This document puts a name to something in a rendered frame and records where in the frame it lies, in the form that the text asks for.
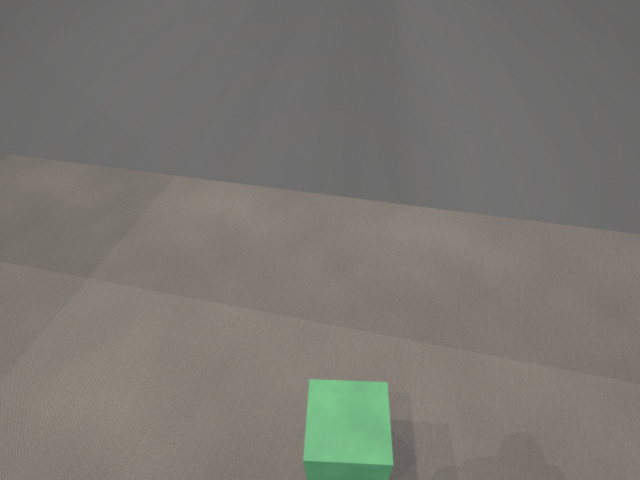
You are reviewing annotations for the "carton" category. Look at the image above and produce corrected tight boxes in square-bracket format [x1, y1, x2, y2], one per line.
[303, 379, 393, 480]

